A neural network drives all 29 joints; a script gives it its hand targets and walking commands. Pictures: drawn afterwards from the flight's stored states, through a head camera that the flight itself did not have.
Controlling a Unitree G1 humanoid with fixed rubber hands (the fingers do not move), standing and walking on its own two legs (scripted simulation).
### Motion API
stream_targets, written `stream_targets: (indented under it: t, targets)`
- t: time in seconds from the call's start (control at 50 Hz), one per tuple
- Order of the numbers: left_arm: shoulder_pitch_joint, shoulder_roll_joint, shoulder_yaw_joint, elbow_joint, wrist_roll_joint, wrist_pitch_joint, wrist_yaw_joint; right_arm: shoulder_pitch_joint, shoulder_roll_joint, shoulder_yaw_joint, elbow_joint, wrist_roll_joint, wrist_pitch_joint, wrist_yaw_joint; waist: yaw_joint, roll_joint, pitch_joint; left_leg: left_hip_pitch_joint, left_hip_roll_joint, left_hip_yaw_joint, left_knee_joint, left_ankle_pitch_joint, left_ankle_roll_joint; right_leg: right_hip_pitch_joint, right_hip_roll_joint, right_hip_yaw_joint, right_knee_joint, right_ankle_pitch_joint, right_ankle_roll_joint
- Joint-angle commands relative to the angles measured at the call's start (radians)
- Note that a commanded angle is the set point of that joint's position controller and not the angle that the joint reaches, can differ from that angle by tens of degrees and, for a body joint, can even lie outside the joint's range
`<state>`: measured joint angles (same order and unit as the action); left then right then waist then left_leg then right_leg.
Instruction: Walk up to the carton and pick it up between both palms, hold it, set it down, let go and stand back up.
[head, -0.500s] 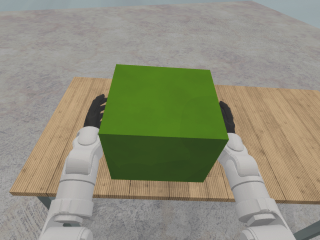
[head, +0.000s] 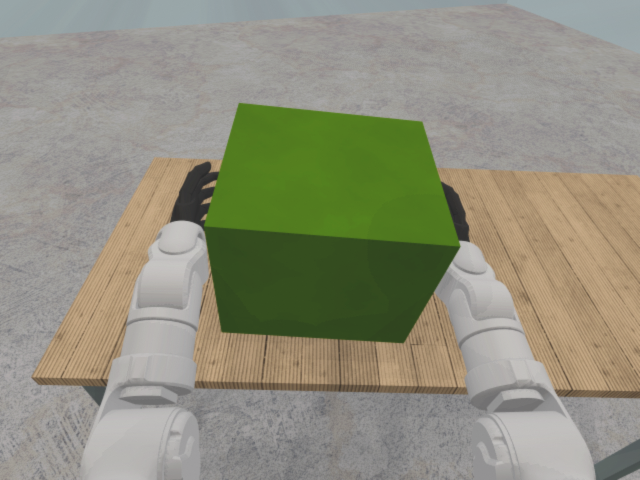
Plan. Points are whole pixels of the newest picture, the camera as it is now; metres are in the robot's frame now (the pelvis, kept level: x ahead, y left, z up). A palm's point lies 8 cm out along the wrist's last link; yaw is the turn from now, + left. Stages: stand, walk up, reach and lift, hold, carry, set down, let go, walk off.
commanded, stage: reach and lift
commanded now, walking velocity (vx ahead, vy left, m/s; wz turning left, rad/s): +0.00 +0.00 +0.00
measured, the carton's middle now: (323, 225) +0.40 -0.01 +0.14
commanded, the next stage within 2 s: hold in 0.48 s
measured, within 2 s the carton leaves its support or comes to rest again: neither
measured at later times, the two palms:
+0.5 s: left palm (186, 231) +0.37 +0.16 +0.15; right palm (449, 245) +0.36 -0.17 +0.13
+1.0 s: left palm (164, 226) +0.35 +0.18 +0.17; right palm (444, 227) +0.36 -0.15 +0.16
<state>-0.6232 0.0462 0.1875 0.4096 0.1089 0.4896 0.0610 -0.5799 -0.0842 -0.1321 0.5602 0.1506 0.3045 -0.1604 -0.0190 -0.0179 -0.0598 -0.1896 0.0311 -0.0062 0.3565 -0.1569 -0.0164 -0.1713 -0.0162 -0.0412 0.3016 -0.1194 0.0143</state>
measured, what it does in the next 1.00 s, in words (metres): stands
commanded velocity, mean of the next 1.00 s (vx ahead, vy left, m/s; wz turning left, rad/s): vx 0.00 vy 0.00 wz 0.00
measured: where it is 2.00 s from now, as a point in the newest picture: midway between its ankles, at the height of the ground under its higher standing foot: outside the picture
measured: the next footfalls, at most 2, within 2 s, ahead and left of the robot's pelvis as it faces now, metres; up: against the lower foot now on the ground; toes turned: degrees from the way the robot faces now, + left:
none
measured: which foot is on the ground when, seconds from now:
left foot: down 0.00-1.00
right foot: down 0.00-1.00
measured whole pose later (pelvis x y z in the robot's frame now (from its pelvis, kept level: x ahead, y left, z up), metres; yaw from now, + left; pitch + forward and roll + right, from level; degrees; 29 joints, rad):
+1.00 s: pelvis +0.00 +0.00 +0.00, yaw +1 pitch -4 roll -1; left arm -0.53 0.03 0.21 0.11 0.14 0.68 0.03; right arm -0.55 -0.10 -0.06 0.37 0.24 0.44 -0.21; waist -0.03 -0.03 -0.02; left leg -0.13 0.03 -0.03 0.37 -0.18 -0.02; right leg -0.09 -0.01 -0.06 0.28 -0.13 0.01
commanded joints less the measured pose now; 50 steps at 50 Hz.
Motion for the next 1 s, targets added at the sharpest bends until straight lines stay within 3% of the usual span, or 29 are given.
stream_targets:
  t: [0.0,0.12,0.26,0.34,0.52,0.72,0.82,0.98]
  targets:
    - [-0.694,-0.703,-0.488,-0.268,-0.126,-0.061,-0.152,-0.981,0.664,0.516,-0.432,0.118,-0.098,0.115,-0.025,0.007,-0.564,0.186,-0.088,-0.016,-0.003,0.227,-0.002,0.228,0.081,0.009,-0.012,0.228,0.031]
    - [-0.624,-0.698,-0.546,-0.398,-0.132,-0.041,-0.161,-0.882,0.624,0.556,-0.516,0.166,-0.078,0.09,-0.064,0.043,-0.533,0.23,-0.09,-0.035,0.028,0.379,-0.04,0.267,0.09,0.004,-0.001,0.378,0.033]
    - [-0.572,-0.676,-0.625,-0.558,-0.151,-0.006,-0.151,-0.791,0.586,0.591,-0.639,0.203,-0.044,0.085,-0.083,0.081,-0.514,0.263,-0.084,-0.049,0.044,0.461,-0.067,0.25,0.096,-0.003,0.0,0.399,0.02]
    - [-0.536,-0.657,-0.633,-0.593,-0.149,0.023,-0.147,-0.781,0.555,0.6,-0.696,0.214,-0.024,0.09,-0.069,0.092,-0.507,0.265,-0.079,-0.049,0.042,0.452,-0.069,0.23,0.098,-0.003,-0.004,0.362,0.011]
    - [-0.519,-0.636,-0.62,-0.614,-0.156,0.063,-0.141,-0.834,0.538,0.619,-0.781,0.222,0.0,0.099,-0.029,0.056,-0.557,0.258,-0.074,-0.041,0.039,0.418,-0.05,0.233,0.1,0.002,-0.001,0.347,0.006]
    - [-0.563,-0.605,-0.523,-0.524,-0.128,0.094,-0.167,-0.889,0.578,0.611,-0.681,0.204,0.03,0.09,0.003,-0.016,-0.518,0.184,-0.085,-0.012,-0.007,0.271,0.001,0.281,0.084,0.022,-0.005,0.287,0.02]
    - [-0.624,-0.621,-0.537,-0.545,-0.137,0.106,-0.174,-0.922,0.596,0.597,-0.669,0.217,0.041,0.077,-0.02,0.017,-0.524,0.194,-0.09,-0.011,0.001,0.29,-0.011,0.277,0.083,0.019,-0.005,0.289,0.022]
    - [-0.698,-0.626,-0.508,-0.462,-0.118,0.118,-0.185,-0.957,0.597,0.508,-0.553,0.176,0.052,0.091,-0.043,0.049,-0.454,0.158,-0.084,-0.003,-0.039,0.151,-0.01,0.221,0.071,0.009,-0.027,0.119,0.013]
